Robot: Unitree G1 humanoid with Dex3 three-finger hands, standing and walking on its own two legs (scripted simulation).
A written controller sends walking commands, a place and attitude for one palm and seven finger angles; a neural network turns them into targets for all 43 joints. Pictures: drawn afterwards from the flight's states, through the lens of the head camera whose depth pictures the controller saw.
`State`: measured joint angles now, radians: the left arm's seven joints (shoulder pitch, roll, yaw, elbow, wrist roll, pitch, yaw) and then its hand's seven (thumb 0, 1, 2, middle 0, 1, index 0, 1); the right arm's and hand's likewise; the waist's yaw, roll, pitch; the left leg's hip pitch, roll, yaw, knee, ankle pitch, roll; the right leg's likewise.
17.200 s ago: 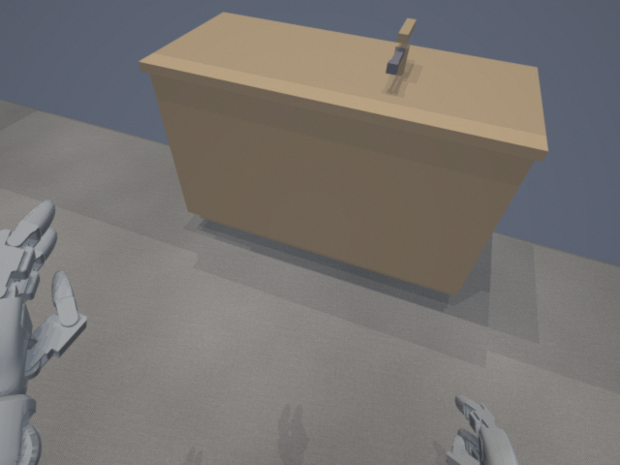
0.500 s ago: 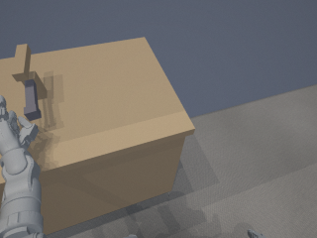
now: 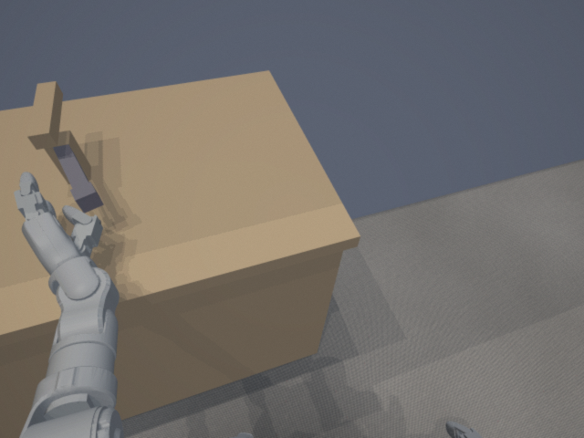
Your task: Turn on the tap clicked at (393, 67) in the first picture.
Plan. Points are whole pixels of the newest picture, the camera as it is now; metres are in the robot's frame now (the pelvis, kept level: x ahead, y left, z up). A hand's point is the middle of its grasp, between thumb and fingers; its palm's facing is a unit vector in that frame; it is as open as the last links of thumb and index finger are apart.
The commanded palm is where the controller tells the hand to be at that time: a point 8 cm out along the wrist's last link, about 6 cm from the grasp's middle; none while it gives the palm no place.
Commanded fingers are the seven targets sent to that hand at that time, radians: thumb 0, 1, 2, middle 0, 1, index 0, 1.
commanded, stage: push the lever round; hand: left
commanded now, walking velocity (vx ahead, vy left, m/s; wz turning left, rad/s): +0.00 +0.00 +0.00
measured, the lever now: (87, 197) +0.42 +0.31 +0.09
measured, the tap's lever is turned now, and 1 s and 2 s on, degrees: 18 44 83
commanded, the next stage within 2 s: lift the hand up off the lever in 1.78 s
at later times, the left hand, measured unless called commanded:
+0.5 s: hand (124, 207) +0.41 +0.26 +0.07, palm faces +0.78 -0.62 -0.08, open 7.7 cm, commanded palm +0.36 +0.27 +0.08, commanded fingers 0.00 0.90 0.90 -0.15 -0.15 -0.15 -0.15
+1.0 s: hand (146, 192) +0.44 +0.24 +0.08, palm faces +0.83 -0.55 -0.08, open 7.6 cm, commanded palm +0.39 +0.24 +0.08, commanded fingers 0.00 0.90 0.90 -0.15 -0.15 -0.15 -0.15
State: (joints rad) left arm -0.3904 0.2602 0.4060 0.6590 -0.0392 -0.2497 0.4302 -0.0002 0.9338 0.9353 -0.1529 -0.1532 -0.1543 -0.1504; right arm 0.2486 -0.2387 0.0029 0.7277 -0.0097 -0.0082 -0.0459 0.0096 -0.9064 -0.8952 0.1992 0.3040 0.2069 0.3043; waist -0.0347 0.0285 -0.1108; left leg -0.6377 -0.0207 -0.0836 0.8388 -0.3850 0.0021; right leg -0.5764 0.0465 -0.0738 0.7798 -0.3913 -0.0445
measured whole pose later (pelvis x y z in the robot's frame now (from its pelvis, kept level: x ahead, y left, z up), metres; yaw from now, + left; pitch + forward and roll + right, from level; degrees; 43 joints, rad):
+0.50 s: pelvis +0.00 +0.00 +0.00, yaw -1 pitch +11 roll -2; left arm -0.50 0.20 0.42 0.75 0.05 -0.23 0.66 0.02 0.93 0.92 -0.15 -0.15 -0.16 -0.15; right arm 0.28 -0.23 -0.02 0.75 -0.04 0.01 -0.01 0.01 -0.91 -0.90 0.20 0.30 0.21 0.30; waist -0.07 0.03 -0.14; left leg -0.65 -0.01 -0.07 0.84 -0.39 0.00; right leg -0.60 0.05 -0.06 0.79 -0.40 -0.05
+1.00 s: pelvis +0.00 -0.01 -0.01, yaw +0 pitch +13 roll -2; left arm -0.68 0.16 0.43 0.92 0.10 -0.23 0.82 0.02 0.96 0.92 -0.15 -0.15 -0.15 -0.15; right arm 0.27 -0.21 -0.03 0.78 -0.08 0.02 0.04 0.01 -0.91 -0.90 0.20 0.30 0.21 0.30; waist -0.08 0.04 -0.15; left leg -0.70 -0.02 -0.09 0.87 -0.39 -0.01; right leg -0.65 0.05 -0.08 0.82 -0.41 -0.06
